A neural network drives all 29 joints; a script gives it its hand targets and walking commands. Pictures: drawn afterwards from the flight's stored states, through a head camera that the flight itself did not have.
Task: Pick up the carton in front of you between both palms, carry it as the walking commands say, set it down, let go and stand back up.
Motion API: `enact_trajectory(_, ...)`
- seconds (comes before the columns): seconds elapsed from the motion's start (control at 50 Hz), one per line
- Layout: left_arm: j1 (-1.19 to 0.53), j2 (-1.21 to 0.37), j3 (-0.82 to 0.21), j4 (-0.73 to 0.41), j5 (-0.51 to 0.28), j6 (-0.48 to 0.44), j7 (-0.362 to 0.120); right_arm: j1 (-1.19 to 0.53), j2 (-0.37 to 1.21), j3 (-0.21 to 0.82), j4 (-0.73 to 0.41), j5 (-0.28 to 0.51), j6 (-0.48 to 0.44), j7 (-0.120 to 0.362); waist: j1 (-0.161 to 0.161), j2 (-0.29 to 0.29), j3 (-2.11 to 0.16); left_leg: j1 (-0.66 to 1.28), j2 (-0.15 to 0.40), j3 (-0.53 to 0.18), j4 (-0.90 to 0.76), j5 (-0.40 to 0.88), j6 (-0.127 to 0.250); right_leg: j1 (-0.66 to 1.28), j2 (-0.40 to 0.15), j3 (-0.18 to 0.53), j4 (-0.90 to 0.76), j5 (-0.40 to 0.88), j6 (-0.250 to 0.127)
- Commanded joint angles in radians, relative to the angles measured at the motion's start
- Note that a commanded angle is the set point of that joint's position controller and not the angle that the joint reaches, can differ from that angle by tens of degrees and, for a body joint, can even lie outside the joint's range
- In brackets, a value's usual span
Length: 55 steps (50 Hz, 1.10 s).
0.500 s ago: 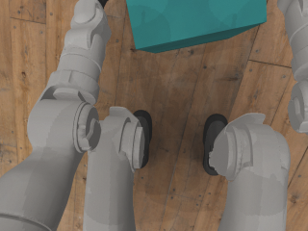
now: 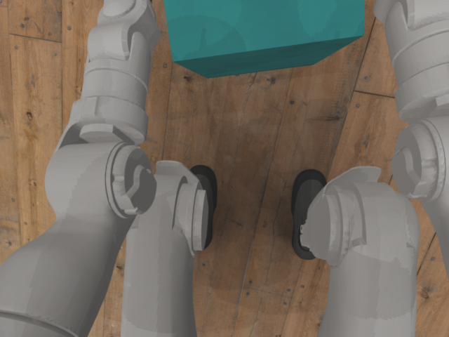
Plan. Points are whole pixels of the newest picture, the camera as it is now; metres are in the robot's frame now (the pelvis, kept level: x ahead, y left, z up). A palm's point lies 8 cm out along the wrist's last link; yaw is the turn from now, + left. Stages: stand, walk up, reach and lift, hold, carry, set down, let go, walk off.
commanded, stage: reach and lift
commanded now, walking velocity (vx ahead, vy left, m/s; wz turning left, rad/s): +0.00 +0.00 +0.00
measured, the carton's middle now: out of the picture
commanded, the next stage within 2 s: none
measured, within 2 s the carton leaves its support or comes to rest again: neither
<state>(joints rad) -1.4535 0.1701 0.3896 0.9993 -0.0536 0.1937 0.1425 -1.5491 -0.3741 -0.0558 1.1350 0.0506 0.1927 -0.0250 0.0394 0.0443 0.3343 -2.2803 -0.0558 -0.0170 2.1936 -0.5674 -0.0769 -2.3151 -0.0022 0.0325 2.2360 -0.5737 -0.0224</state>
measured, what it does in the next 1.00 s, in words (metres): rises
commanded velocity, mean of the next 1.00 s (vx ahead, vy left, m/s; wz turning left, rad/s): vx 0.00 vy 0.00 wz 0.00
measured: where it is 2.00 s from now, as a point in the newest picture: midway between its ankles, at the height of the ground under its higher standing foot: (250, 224)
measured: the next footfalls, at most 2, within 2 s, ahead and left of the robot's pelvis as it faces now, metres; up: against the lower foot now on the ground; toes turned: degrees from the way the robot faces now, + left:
none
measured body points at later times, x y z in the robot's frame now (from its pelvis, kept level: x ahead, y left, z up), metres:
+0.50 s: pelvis -0.01 +0.02 +0.10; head +0.26 -0.03 +0.45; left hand +0.51 +0.13 +0.03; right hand +0.52 -0.17 +0.03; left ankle +0.12 +0.14 -0.33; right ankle +0.10 -0.12 -0.33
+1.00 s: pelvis +0.03 +0.01 +0.22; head +0.22 -0.02 +0.62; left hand +0.48 +0.13 +0.18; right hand +0.47 -0.17 +0.17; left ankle +0.12 +0.14 -0.33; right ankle +0.10 -0.12 -0.33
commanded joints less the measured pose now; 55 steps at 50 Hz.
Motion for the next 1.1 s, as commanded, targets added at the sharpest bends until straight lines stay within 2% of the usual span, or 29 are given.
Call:
enact_trajectory(0.0, -0.495, -1.032, -0.371, -0.214, -0.123, -0.001, -0.268, -0.479, 1.043, 0.25, -0.328, 0.113, -0.02, 0.257, -0.004, -0.146, -1.409, 0.58, -0.096, 0.144, -0.111, 0.462, 0.034, 0.778, 0.101, -0.062, -0.184, 0.504, 0.011)
enact_trajectory(0.08, -0.531, -1.092, -0.463, -0.378, -0.164, 0.04, -0.265, -0.499, 1.138, 0.315, -0.528, 0.128, 0.019, 0.219, -0.015, -0.196, -1.768, 0.556, -0.109, 0.159, -0.147, 0.511, 0.022, 1.097, 0.113, -0.065, -0.19, 0.704, 0.018)
enact_trajectory(0.1, -0.547, -1.101, -0.484, -0.418, -0.163, 0.051, -0.266, -0.48, 1.158, 0.32, -0.549, 0.118, 0.035, 0.213, -0.025, -0.203, -1.82, 0.542, -0.112, 0.161, -0.162, 0.498, 0.021, 1.136, 0.118, -0.068, -0.202, 0.72, 0.021)
enact_trajectory(0.12, -0.546, -1.113, -0.51, -0.455, -0.155, 0.061, -0.263, -0.466, 1.194, 0.322, -0.563, 0.109, 0.048, 0.202, -0.02, -0.198, -1.85, 0.547, -0.117, 0.165, -0.18, 0.493, 0.02, 1.136, 0.125, -0.074, -0.215, 0.706, 0.026)
enact_trajectory(0.16, -0.539, -1.111, -0.532, -0.496, -0.133, 0.078, -0.262, -0.398, 1.236, 0.317, -0.543, 0.086, 0.077, 0.195, -0.023, -0.187, -1.815, 0.56, -0.121, 0.162, -0.217, 0.445, 0.021, 1.079, 0.135, -0.088, -0.263, 0.621, 0.034)
enact_trajectory(0.2, -0.51, -1.115, -0.522, -0.476, -0.092, 0.095, -0.262, -0.336, 1.273, 0.289, -0.485, 0.058, 0.102, 0.2, -0.011, -0.168, -1.7, 0.575, -0.123, 0.152, -0.266, 0.358, 0.028, 0.941, 0.144, -0.1, -0.32, 0.476, 0.039)
enact_trajectory(0.26, -0.433, -1.115, -0.41, -0.364, 0.018, 0.127, -0.268, -0.264, 1.303, 0.182, -0.342, -0.02, 0.134, 0.228, 0.026, -0.149, -1.443, 0.545, -0.121, 0.14, -0.35, 0.199, 0.038, 0.734, 0.149, -0.102, -0.41, 0.237, 0.034)
enact_trajectory(0.3, -0.402, -1.104, -0.319, -0.3, 0.094, 0.145, -0.273, -0.247, 1.296, 0.096, -0.26, -0.08, 0.149, 0.245, 0.043, -0.145, -1.317, 0.527, -0.118, 0.136, -0.404, 0.114, 0.047, 0.657, 0.151, -0.096, -0.463, 0.125, 0.027)
enact_trajectory(0.36, -0.388, -1.111, -0.25, -0.258, 0.154, 0.158, -0.283, -0.239, 1.279, 0.002, -0.209, -0.143, 0.157, 0.257, 0.035, -0.139, -1.282, 0.541, -0.117, 0.128, -0.467, 0.073, 0.054, 0.653, 0.156, -0.094, -0.522, 0.068, 0.02)
enact_trajectory(0.46, -0.393, -1.175, -0.269, -0.266, 0.16, 0.171, -0.306, -0.228, 1.282, -0.055, -0.217, -0.192, 0.159, 0.264, -0.011, -0.091, -1.375, 0.617, -0.121, 0.117, -0.542, 0.093, 0.042, 0.736, 0.16, -0.102, -0.59, 0.1, 0.013)
enact_trajectory(0.56, -0.362, -1.252, -0.361, -0.311, 0.117, 0.194, -0.33, -0.205, 1.33, 0.003, -0.307, -0.172, 0.175, 0.274, -0.036, -0.051, -1.52, 0.74, -0.124, 0.115, -0.602, 0.162, 0.031, 0.858, 0.162, -0.109, -0.644, 0.18, 0.011)
enact_trajectory(0.66, -0.274, -1.296, -0.457, -0.365, 0.074, 0.212, -0.341, -0.153, 1.401, 0.118, -0.41, -0.113, 0.196, 0.281, -0.028, -0.06, -1.618, 0.851, -0.125, 0.11, -0.657, 0.247, 0.028, 0.991, 0.164, -0.106, -0.695, 0.274, 0.023)
enact_trajectory(0.76, -0.158, -1.314, -0.507, -0.385, 0.061, 0.214, -0.345, -0.072, 1.458, 0.201, -0.465, -0.075, 0.203, 0.275, -0.012, -0.094, -1.59, 0.912, -0.125, 0.095, -0.72, 0.283, 0.034, 1.094, 0.168, -0.091, -0.759, 0.319, 0.038)
enact_trajectory(0.88, -0.03, -1.327, -0.515, -0.364, 0.075, 0.202, -0.35, 0.049, 1.496, 0.219, -0.462, -0.084, 0.193, 0.256, -0.008, -0.109, -1.467, 0.968, -0.125, 0.077, -0.813, 0.273, 0.041, 1.194, 0.168, -0.063, -0.862, 0.323, 0.044)
enact_trajectory(1.08, 0.151, -1.342, -0.515, -0.338, 0.106, 0.184, -0.359, 0.234, 1.517, 0.201, -0.469, -0.132, 0.17, 0.236, -0.024, -0.074, -1.293, 1.15, -0.12, 0.037, -1.006, 0.269, 0.052, 1.376, 0.162, -0.024, -1.053, 0.325, 0.03)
